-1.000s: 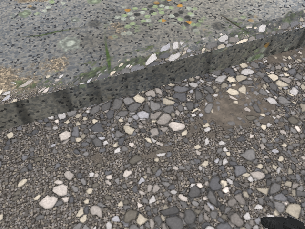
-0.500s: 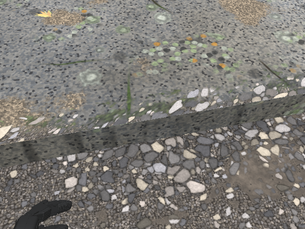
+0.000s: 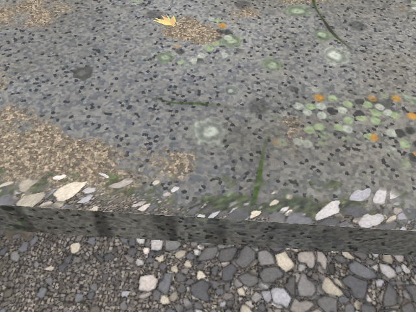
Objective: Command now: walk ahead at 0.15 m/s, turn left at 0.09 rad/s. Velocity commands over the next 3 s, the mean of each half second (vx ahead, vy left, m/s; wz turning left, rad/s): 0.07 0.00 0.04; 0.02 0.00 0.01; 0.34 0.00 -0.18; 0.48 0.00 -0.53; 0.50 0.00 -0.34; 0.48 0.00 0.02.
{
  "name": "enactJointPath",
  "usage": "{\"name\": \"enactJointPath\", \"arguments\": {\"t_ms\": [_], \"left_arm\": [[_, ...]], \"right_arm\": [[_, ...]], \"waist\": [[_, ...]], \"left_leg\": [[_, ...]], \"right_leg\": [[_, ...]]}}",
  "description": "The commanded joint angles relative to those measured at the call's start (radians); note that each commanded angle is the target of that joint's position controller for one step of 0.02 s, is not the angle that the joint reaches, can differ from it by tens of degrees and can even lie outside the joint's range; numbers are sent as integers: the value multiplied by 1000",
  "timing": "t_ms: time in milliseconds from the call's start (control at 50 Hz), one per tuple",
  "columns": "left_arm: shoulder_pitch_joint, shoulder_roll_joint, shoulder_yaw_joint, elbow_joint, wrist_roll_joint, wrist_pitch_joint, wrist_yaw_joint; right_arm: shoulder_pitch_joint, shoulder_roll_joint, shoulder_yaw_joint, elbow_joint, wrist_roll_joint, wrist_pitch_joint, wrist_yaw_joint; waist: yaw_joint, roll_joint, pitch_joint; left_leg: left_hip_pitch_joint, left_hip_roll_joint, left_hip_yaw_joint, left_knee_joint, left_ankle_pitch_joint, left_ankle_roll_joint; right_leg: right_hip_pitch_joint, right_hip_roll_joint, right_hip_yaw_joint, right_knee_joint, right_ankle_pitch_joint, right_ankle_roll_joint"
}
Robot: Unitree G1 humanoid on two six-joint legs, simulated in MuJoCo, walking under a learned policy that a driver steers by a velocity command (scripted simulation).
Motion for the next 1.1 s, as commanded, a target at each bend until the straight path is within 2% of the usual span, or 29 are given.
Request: {"name": "enactJointPath", "arguments": {"t_ms": [20,40,60,80,140,200,240,260,280,300,320,340,360,400,440,500,660,940,960,980,1000,1040,1060,1100], "left_arm": [[63,109,19,-34,16,33,9],[35,91,15,-29,18,38,7],[29,78,11,-22,21,46,6],[45,64,6,-3,24,54,7],[29,44,-3,17,20,66,14],[-15,46,-6,27,18,77,24],[-14,36,-12,45,23,74,25],[-29,48,-13,46,31,68,26],[-35,74,-13,44,38,56,28],[-102,154,11,26,3,59,44],[-115,130,7,29,-2,51,47],[-125,93,-3,33,8,41,48],[-138,82,-5,38,13,31,47],[-141,70,-8,45,10,14,43],[-129,79,-8,56,3,8,40],[-133,88,-9,64,3,10,37],[-160,97,-12,80,2,15,31],[-178,103,-12,101,4,21,32],[-160,98,-13,113,4,22,33],[-106,63,-27,140,24,31,37],[-108,98,-15,140,21,41,37],[-84,156,6,138,19,48,36],[-69,164,12,143,18,46,35],[-53,149,16,150,21,36,30]], "right_arm": [[189,-152,-44,13,40,13,-17],[141,-118,-31,17,32,15,-21],[106,-101,-25,21,32,14,-29],[85,-91,-21,29,26,12,-32],[82,-97,-20,66,17,5,-30],[89,-112,-25,104,18,16,-27],[66,-114,-26,120,28,29,-26],[76,-102,-22,131,28,33,-25],[89,-88,-19,141,26,34,-24],[65,-124,-37,124,36,27,-31],[42,-117,-34,130,25,26,-40],[49,-105,-34,139,25,25,-46],[68,-92,-34,154,26,27,-50],[99,-95,-36,182,23,30,-52],[95,-97,-37,196,26,30,-49],[74,-104,-39,212,30,31,-46],[41,-118,-43,260,33,44,-50],[1,-128,-43,324,32,42,-56],[16,-118,-41,336,32,43,-56],[84,-66,-23,370,16,51,-47],[76,-70,-25,369,12,55,-42],[18,-87,-28,339,1,53,-31],[4,-76,-25,324,-5,47,-24],[-4,-76,-25,304,-1,29,-14]], "waist": [[-87,128,-209],[-65,110,-143],[-43,119,-111],[-28,115,-116],[-25,103,-137],[-43,122,-122],[-24,94,-89],[-25,60,-60],[-36,20,-36],[-79,-44,17],[-63,-66,12],[-71,-80,12],[-80,-96,3],[-84,-82,-19],[-76,-56,-41],[-68,-37,-61],[-67,-11,-72],[-68,-11,-65],[-68,-17,-87],[-73,-24,-86],[-69,-61,-18],[-45,-123,73],[-39,-145,99],[-41,-138,109]], "left_leg": [[433,336,-359,-184,534,191],[357,297,-305,-224,496,164],[282,266,-251,-254,482,141],[236,239,-208,-262,490,128],[203,209,-158,-264,402,127],[160,201,-178,-286,115,117],[74,179,-185,-289,-138,79],[24,162,-191,-293,-239,41],[1,138,-186,-273,-270,4],[33,53,-113,-260,-279,-21],[126,31,-80,-221,-240,-41],[182,28,-73,-190,-182,-43],[218,31,-70,-171,-132,-36],[238,33,-67,-156,-52,-23],[248,38,-69,-152,6,-17],[261,43,-70,-146,68,-18],[294,51,-72,-140,127,-25],[289,58,-70,-146,100,-31],[296,45,-54,-143,10,-31],[288,62,-70,-149,-137,-24],[222,23,-40,-104,-269,-18],[75,-17,16,13,-322,-15],[37,-3,25,74,-286,-11],[-12,34,9,128,-277,1]], "right_leg": [[-267,-13,44,303,-98,-14],[-255,-37,51,268,-44,-9],[-201,-54,52,216,10,1],[-137,-49,40,185,46,7],[-59,-35,23,48,78,15],[-11,-26,10,-80,158,10],[79,-20,-3,-223,283,-6],[115,-44,35,-299,330,-16],[118,-115,117,-366,311,-27],[-21,-104,83,-320,191,-54],[-127,-91,94,-356,78,-62],[-167,-92,102,-387,69,-51],[-176,-89,101,-398,111,-36],[-141,-87,96,-383,217,-24],[-103,-82,89,-363,306,-26],[-69,-77,84,-350,387,-33],[-41,-69,79,-355,460,-42],[-34,-58,73,-374,422,-46],[-25,-51,69,-386,321,-50],[-20,-106,149,-443,130,-78],[-36,-110,186,-472,-66,-102],[-43,-196,314,-565,-293,-161],[-39,-251,374,-596,-309,-193],[-5,-294,405,-612,-231,-221]]}}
